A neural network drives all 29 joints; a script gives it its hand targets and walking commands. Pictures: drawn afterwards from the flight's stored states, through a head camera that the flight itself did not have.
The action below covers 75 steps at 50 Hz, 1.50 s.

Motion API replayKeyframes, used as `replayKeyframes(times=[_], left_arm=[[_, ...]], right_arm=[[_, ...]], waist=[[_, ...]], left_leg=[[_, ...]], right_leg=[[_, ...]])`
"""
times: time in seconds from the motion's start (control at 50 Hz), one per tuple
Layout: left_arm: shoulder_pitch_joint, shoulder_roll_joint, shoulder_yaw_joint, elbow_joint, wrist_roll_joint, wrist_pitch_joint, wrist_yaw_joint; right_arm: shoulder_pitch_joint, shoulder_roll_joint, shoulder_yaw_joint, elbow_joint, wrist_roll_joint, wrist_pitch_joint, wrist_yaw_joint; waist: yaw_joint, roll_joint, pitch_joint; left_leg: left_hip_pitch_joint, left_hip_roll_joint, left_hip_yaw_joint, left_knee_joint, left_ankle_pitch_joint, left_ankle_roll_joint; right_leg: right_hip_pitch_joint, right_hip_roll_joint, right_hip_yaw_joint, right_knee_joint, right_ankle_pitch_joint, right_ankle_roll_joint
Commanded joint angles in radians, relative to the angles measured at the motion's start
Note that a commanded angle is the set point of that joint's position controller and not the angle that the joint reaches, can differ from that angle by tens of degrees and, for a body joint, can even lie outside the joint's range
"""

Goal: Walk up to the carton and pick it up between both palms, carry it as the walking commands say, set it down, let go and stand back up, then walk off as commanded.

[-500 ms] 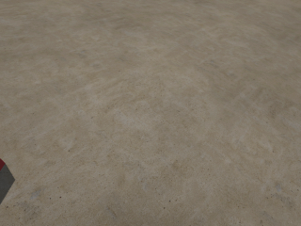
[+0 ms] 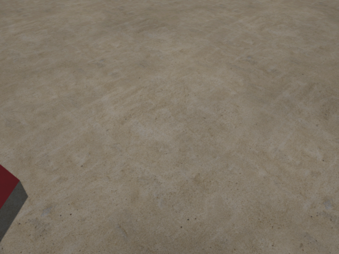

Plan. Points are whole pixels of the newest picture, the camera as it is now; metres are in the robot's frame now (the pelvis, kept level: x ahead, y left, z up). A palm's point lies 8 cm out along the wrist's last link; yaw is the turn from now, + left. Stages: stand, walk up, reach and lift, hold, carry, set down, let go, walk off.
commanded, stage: stand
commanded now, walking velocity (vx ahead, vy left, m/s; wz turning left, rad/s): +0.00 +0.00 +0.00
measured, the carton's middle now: out of the picture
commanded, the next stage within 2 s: none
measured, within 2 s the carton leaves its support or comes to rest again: neither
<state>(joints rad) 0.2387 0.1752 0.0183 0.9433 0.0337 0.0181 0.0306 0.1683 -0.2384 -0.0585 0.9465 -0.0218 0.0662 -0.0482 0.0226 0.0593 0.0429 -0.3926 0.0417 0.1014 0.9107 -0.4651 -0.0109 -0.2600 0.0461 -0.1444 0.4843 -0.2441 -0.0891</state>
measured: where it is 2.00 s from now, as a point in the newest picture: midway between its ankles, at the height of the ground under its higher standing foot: outside the picture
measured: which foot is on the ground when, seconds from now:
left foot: up 0.00-0.08, down 0.10-1.00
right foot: down 0.00-1.00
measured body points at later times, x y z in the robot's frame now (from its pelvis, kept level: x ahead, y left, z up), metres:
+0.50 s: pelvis +0.00 -0.04 +0.01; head +0.00 -0.05 +0.46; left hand -0.03 +0.18 -0.14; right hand +0.00 -0.25 -0.16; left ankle -0.03 +0.07 -0.73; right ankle +0.01 -0.07 -0.73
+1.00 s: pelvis +0.03 -0.06 +0.01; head +0.03 -0.07 +0.46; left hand -0.03 +0.14 -0.15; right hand -0.01 -0.26 -0.16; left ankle -0.03 +0.07 -0.73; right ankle +0.01 -0.07 -0.73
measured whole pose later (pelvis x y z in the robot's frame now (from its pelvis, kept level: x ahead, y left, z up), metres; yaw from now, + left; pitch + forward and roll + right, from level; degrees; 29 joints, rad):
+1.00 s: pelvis +0.03 -0.06 +0.01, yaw -1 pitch +0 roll +0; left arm 0.38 0.10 0.00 1.17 0.01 -0.02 0.06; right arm 0.33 -0.11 0.00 1.18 0.00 0.02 -0.05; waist 0.03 0.02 -0.01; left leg -0.09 0.07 0.10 0.42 -0.32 -0.04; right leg -0.11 0.14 -0.14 0.28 -0.20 -0.16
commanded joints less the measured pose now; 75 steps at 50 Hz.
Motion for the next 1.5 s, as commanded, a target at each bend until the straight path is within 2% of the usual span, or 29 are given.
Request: replayKeyframes(times=[0.0, 0.04, 0.06, 0.08, 0.1, 0.12, 0.14, 0.16, 0.18, 0.24, 0.3, 0.34, 0.38, 0.52, 0.6, 0.8, 0.94, 1.22, 1.3, 1.48], left_arm=[[0.052, 0.142, 0.021, -0.010, -0.005, -0.023, 0.014], [0.054, 0.137, 0.013, 0.004, -0.012, -0.022, 0.015], [0.060, 0.138, 0.012, 0.013, -0.021, -0.021, 0.013], [0.078, 0.131, 0.007, 0.025, -0.033, -0.020, 0.011], [0.114, 0.114, 0.005, 0.036, -0.045, -0.021, 0.008], [0.130, 0.106, 0.009, 0.043, -0.049, -0.020, 0.005], [0.096, 0.109, 0.009, 0.051, -0.031, -0.015, 0.007], [0.069, 0.112, 0.006, 0.057, -0.022, -0.013, 0.004], [0.082, 0.111, 0.007, 0.071, -0.021, -0.015, 0.000], [0.158, 0.058, 0.000, 0.115, -0.015, -0.026, -0.003], [0.162, 0.076, 0.000, 0.131, -0.020, -0.033, 0.004], [0.143, 0.067, 0.000, 0.134, -0.022, -0.028, 0.010], [0.141, 0.054, -0.003, 0.140, -0.022, -0.027, 0.012], [0.192, 0.045, -0.002, 0.169, -0.023, -0.032, 0.016], [0.203, 0.055, 0.001, 0.181, -0.020, -0.032, 0.019], [0.244, 0.039, -0.006, 0.211, -0.019, -0.037, 0.026], [0.267, 0.021, -0.010, 0.230, -0.021, -0.039, 0.029], [0.277, 0.010, -0.005, 0.248, -0.023, -0.036, 0.035], [0.283, 0.009, -0.002, 0.249, -0.023, -0.035, 0.035], [0.283, 0.006, 0.004, 0.247, -0.026, -0.031, 0.035]], right_arm=[[0.075, -0.023, 0.009, -0.025, 0.007, -0.009, -0.003], [0.085, -0.022, 0.013, -0.010, 0.008, -0.012, -0.003], [0.094, -0.017, 0.018, -0.001, 0.009, -0.018, -0.002], [0.119, -0.032, 0.017, 0.008, 0.008, -0.027, 0.000], [0.152, -0.071, 0.012, 0.021, -0.002, -0.035, 0.002], [0.098, -0.107, 0.010, 0.021, 0.001, -0.035, 0.009], [0.022, -0.082, 0.014, 0.019, 0.005, -0.034, 0.018], [-0.014, -0.005, 0.037, 0.011, 0.001, -0.044, 0.020], [-0.016, 0.034, 0.051, 0.011, 0.001, -0.057, 0.019], [0.050, -0.001, 0.036, 0.047, 0.020, -0.067, 0.011], [0.093, 0.018, 0.036, 0.078, 0.020, -0.056, 0.013], [0.109, 0.017, 0.033, 0.093, 0.017, -0.048, 0.013], [0.132, 0.019, 0.036, 0.112, 0.015, -0.048, 0.014], [0.180, 0.044, 0.044, 0.166, 0.013, -0.058, 0.010], [0.207, 0.053, 0.048, 0.189, 0.014, -0.058, 0.007], [0.263, 0.069, 0.054, 0.229, 0.016, -0.051, -0.004], [0.270, 0.075, 0.055, 0.239, 0.019, -0.047, -0.009], [0.286, 0.091, 0.060, 0.247, 0.022, -0.046, -0.015], [0.300, 0.091, 0.061, 0.250, 0.022, -0.046, -0.016], [0.316, 0.106, 0.068, 0.248, 0.019, -0.050, -0.017]], waist=[[-0.019, -0.168, -0.079], [-0.035, -0.128, -0.075], [-0.052, -0.086, -0.065], [-0.066, -0.052, -0.069], [-0.063, 0.027, -0.094], [-0.010, 0.061, -0.038], [0.002, 0.111, 0.027], [0.002, 0.123, 0.048], [0.000, 0.089, 0.047], [-0.003, 0.030, 0.026], [-0.008, -0.059, 0.028], [-0.012, -0.091, 0.065], [-0.016, -0.108, 0.072], [0.002, -0.083, 0.033], [0.002, -0.086, 0.035], [-0.001, -0.059, 0.028], [0.003, -0.058, 0.034], [-0.003, -0.065, 0.050], [-0.007, -0.049, 0.049], [-0.006, -0.052, 0.070]], left_leg=[[0.078, 0.019, -0.045, -0.197, 0.001, 0.011], [0.181, 0.016, -0.055, -0.342, 0.069, 0.024], [0.258, 0.019, -0.067, -0.485, 0.188, 0.028], [0.366, 0.054, -0.098, -0.596, 0.325, 0.035], [0.456, 0.146, -0.187, -0.604, 0.317, 0.057], [0.359, 0.193, -0.249, -0.617, 0.192, 0.088], [0.186, 0.200, -0.250, -0.642, 0.111, 0.102], [0.131, 0.179, -0.221, -0.675, 0.140, 0.080], [0.144, 0.158, -0.182, -0.677, 0.199, 0.060], [0.174, 0.102, -0.131, -0.628, 0.208, 0.042], [0.238, 0.070, -0.107, -0.577, 0.217, 0.039], [0.234, 0.058, -0.092, -0.567, 0.219, 0.035], [0.238, 0.059, -0.089, -0.573, 0.225, 0.034], [0.208, 0.063, -0.080, -0.576, 0.242, 0.023], [0.195, 0.063, -0.073, -0.566, 0.243, 0.016], [0.186, 0.065, -0.060, -0.536, 0.251, 0.001], [0.184, 0.070, -0.056, -0.526, 0.238, -0.002], [0.189, 0.073, -0.049, -0.520, 0.230, -0.003], [0.190, 0.074, -0.045, -0.523, 0.221, -0.002], [0.183, 0.074, -0.052, -0.530, 0.220, 0.005]], right_leg=[[0.109, -0.344, 0.346, -0.193, 0.393, -0.097], [0.069, -0.348, 0.364, -0.201, 0.356, -0.073], [0.033, -0.329, 0.348, -0.202, 0.313, -0.044], [-0.028, -0.303, 0.328, -0.218, 0.219, 0.003], [-0.094, -0.258, 0.291, -0.217, 0.114, 0.049], [-0.075, -0.166, 0.214, -0.228, 0.022, 0.095], [0.029, -0.131, 0.160, -0.191, 0.060, 0.096], [0.112, -0.139, 0.168, -0.171, 0.109, 0.074], [0.138, -0.144, 0.177, -0.182, 0.156, 0.053], [0.163, -0.163, 0.210, -0.228, 0.147, 0.043], [0.087, -0.195, 0.271, -0.317, -0.007, 0.052], [0.048, -0.201, 0.287, -0.363, -0.095, 0.061], [0.045, -0.196, 0.284, -0.375, -0.100, 0.061], [0.133, -0.194, 0.270, -0.349, -0.004, 0.073], [0.150, -0.196, 0.275, -0.341, 0.051, 0.075], [0.194, -0.200, 0.266, -0.284, 0.318, 0.091], [0.207, -0.197, 0.260, -0.263, 0.416, 0.101], [0.204, -0.187, 0.249, -0.268, 0.415, 0.123], [0.207, -0.190, 0.252, -0.271, 0.379, 0.121], [0.195, -0.187, 0.247, -0.280, 0.327, 0.125]])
